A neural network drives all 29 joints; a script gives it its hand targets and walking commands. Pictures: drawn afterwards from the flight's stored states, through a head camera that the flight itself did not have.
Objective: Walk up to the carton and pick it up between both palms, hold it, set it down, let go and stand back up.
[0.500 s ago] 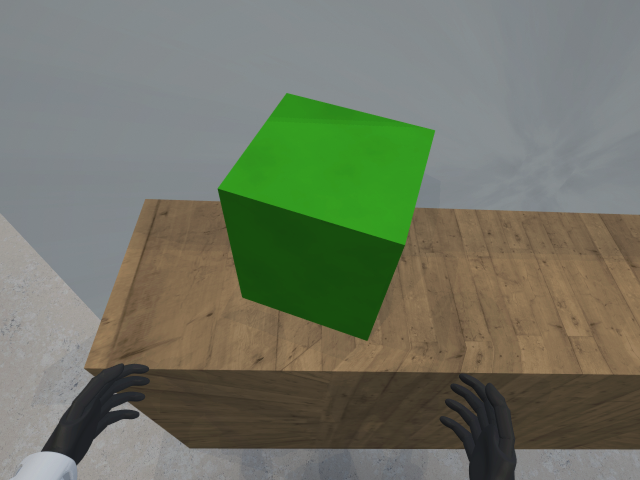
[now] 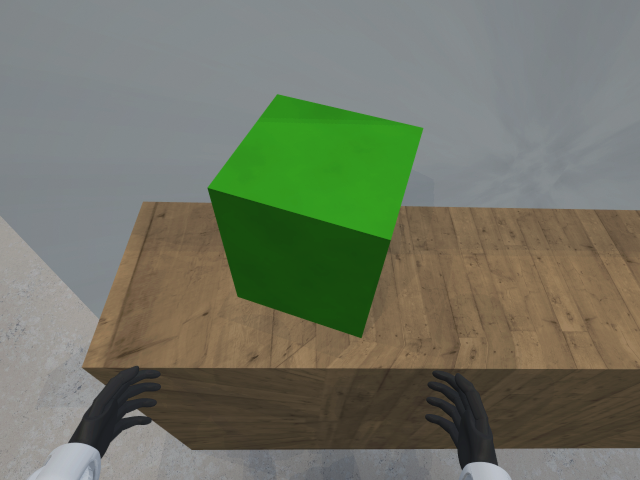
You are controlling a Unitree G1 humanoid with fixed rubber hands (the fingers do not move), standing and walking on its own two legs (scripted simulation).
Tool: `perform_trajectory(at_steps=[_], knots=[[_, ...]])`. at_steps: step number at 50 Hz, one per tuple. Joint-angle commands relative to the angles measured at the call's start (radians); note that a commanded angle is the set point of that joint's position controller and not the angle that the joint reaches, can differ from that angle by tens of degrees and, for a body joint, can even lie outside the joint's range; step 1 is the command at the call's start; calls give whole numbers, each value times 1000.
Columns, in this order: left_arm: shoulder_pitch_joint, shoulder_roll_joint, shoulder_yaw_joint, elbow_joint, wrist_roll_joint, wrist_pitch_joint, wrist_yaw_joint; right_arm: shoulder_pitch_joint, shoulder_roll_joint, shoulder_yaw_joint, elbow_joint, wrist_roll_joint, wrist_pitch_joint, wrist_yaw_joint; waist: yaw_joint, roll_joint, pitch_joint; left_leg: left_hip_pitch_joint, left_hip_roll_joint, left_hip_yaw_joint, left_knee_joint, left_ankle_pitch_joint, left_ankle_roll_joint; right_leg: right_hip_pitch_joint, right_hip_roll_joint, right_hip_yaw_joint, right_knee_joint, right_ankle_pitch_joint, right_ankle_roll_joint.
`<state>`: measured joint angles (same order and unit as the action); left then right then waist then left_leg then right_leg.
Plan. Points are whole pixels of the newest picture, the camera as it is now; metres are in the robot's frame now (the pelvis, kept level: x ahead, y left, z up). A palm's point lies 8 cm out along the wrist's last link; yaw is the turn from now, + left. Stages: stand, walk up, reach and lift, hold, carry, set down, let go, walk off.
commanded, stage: set down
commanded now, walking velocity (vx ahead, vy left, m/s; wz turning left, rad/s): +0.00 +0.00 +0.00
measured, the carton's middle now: (321, 221) +0.44 +0.01 +0.03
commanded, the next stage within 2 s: let go in 0.88 s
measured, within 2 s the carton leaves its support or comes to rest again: neither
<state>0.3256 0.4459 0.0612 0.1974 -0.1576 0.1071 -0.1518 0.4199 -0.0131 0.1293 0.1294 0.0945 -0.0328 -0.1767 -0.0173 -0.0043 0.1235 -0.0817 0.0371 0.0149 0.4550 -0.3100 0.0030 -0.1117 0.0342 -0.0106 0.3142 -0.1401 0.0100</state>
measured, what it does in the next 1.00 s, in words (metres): stands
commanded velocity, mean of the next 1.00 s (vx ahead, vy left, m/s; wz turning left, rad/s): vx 0.00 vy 0.00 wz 0.00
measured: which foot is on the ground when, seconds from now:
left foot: down 0.00-1.00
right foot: down 0.00-1.00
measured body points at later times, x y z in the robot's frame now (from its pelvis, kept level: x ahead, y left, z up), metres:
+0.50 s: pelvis -0.01 +0.00 +0.00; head +0.01 +0.01 +0.45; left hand +0.17 +0.26 -0.07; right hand +0.16 -0.18 -0.06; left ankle -0.04 +0.10 -0.74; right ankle +0.02 -0.13 -0.74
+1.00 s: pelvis +0.00 -0.01 +0.00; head +0.01 +0.00 +0.45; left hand +0.16 +0.24 -0.08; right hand +0.16 -0.21 -0.09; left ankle -0.04 +0.10 -0.74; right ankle +0.02 -0.13 -0.74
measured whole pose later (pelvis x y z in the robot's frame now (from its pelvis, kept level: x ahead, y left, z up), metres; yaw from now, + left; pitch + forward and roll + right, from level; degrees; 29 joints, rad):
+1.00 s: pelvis +0.00 -0.01 +0.00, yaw +0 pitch -5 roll -2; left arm 0.22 0.29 0.00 0.45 -0.04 0.17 -0.01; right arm 0.20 -0.12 0.01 0.60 0.00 -0.12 0.01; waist -0.02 0.01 0.12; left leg -0.06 0.04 0.01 0.45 -0.30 -0.01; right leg -0.11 0.03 -0.01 0.35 -0.16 0.00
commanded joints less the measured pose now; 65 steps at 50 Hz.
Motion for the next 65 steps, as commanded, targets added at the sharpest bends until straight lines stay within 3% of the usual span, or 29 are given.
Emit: perform_trajectory(at_steps=[1, 4, 5, 7, 9, 12, 14, 17, 18, 20, 22, 23, 26, 28, 31, 33, 38, 40, 41, 43, 45, 51, 53, 55, 57, 62, 65], knots=[[-15, 3, 49, -45, 51, -6, 17, 8, -157, -123, -21, -48, -82, 28, 41, 168, -102, -89, 3, 39, -136, 368, -96, 232, -6, -45, 14, 138, -54], [-42, -13, 44, -32, 73, 2, 21, -12, -161, -130, 19, -55, -93, 34, 21, 177, -93, -100, 10, 37, -147, 328, -93, 250, 0, -51, 14, 129, -51], [-45, -16, 49, -23, 68, 3, 26, -27, -159, -126, 21, -44, -95, 39, 39, 181, -93, -100, 7, 44, -149, 321, -91, 247, 1, -47, 16, 123, -51], [-76, -9, 38, -17, 74, 5, 36, -55, -166, -150, 53, -58, -98, 43, 26, 176, -82, -137, 12, 40, -165, 256, -86, 253, 4, -54, 25, 105, -50], [-98, -36, 19, -7, 89, 7, 50, -96, -198, -170, 105, -69, -99, 58, 19, 222, -87, -172, 36, 20, -185, 219, -83, 266, 23, -71, 58, 86, -49], [-96, -34, 19, 32, 81, 15, 53, -105, -187, -164, 94, -65, -108, 61, 13, 178, -83, -188, 28, 28, -191, 177, -73, 294, 17, -70, 55, 91, -44], [-108, -46, 21, 78, 103, 31, 64, -132, -198, -168, 159, -67, -101, 75, 25, 198, -71, -217, 31, 28, -207, 145, -72, 303, 19, -72, 59, 73, -46], [-126, -56, 5, 75, 105, 36, 69, -137, -203, -168, 157, -65, -94, 82, 12, 191, -94, -231, 35, 27, -216, 129, -64, 321, 22, -72, 66, 83, -39], [-124, -64, 12, 81, 129, 46, 74, -148, -217, -168, 207, -66, -88, 90, 21, 215, -65, -229, 38, 26, -221, 135, -68, 313, 22, -74, 71, 80, -43], [-121, -61, 12, 77, 122, 42, 72, -124, -208, -159, 194, -68, -89, 87, 24, 166, -85, -179, 15, 43, -198, 183, -70, 302, 11, -70, 51, 93, -39], [-136, -64, 7, 72, 114, 43, 78, -150, -211, -177, 200, -72, -94, 92, 6, 172, -110, -159, 17, 43, -186, 195, -75, 270, 9, -66, 47, 81, -41], [-133, -81, 10, 88, 123, 46, 84, -151, -212, -178, 228, -83, -96, 103, 23, 175, -113, -152, 11, 40, -184, 204, -77, 254, 10, -67, 49, 73, -47], [-115, -78, 13, 119, 137, 52, 82, -157, -216, -167, 232, -81, -93, 108, 29, 145, -96, -165, 4, 48, -180, 208, -76, 266, 9, -69, 45, 88, -43], [-120, -100, 12, 120, 149, 57, 90, -178, -259, -198, 268, -88, -106, 118, 18, 169, -115, -141, 8, 37, -180, 232, -87, 253, 19, -76, 52, 87, -43], [-112, -108, -2, 128, 138, 53, 101, -176, -244, -201, 285, -100, -115, 129, 22, 139, -109, -106, -4, 50, -162, 268, -89, 202, 13, -71, 36, 79, -50], [-129, -131, -12, 99, 150, 50, 116, -207, -258, -228, 305, -110, -130, 145, 23, 178, -104, -122, 6, 41, -180, 235, -93, 192, 27, -79, 52, 57, -57], [-125, -130, -13, 147, 154, 54, 125, -229, -266, -224, 344, -109, -130, 164, 21, 151, -110, -134, -1, 45, -181, 201, -87, 206, 23, -79, 51, 47, -56], [-149, -154, -23, 170, 174, 59, 141, -255, -284, -239, 400, -110, -123, 183, 25, 198, -90, -164, 12, 32, -200, 167, -89, 202, 29, -83, 70, 24, -60], [-154, -137, -22, 146, 148, 51, 142, -251, -269, -232, 364, -115, -131, 177, 20, 169, -121, -156, -1, 41, -182, 197, -90, 220, 25, -78, 70, 54, -56], [-149, -146, -21, 175, 159, 48, 144, -259, -286, -245, 412, -125, -135, 187, 21, 143, -103, -147, -4, 43, -175, 202, -90, 199, 24, -74, 63, 36, -60], [-147, -161, -32, 169, 167, 48, 154, -265, -288, -258, 438, -129, -136, 202, 22, 158, -106, -118, -10, 52, -169, 225, -98, 164, 20, -68, 57, 42, -67], [-158, -168, -22, 199, 179, 51, 157, -286, -294, -253, 464, -142, -141, 209, 25, 108, -101, -106, -20, 56, -162, 216, -92, 147, 13, -67, 49, 28, -65], [-157, -171, -15, 204, 195, 56, 160, -292, -298, -251, 475, -137, -141, 211, 31, 128, -96, -118, -18, 56, -163, 202, -91, 172, 10, -65, 51, 32, -62], [-172, -165, -21, 215, 178, 52, 158, -282, -292, -251, 473, -141, -141, 207, 27, 86, -93, -105, -23, 69, -159, 201, -84, 146, 9, -63, 50, 33, -60], [-168, -177, -22, 214, 193, 51, 166, -298, -307, -256, 489, -137, -149, 216, 36, 124, -101, -123, -18, 60, -163, 218, -89, 162, 14, -66, 60, 44, -63], [-178, -170, -19, 210, 172, 45, 161, -306, -302, -252, 469, -134, -162, 214, 35, 89, -128, -109, -28, 66, -147, 219, -82, 142, 7, -58, 51, 57, -57], [-182, -178, -24, 222, 184, 50, 169, -316, -309, -264, 520, -133, -159, 221, 41, 111, -110, -121, -23, 63, -160, 210, -80, 138, 11, -64, 56, 38, -62]])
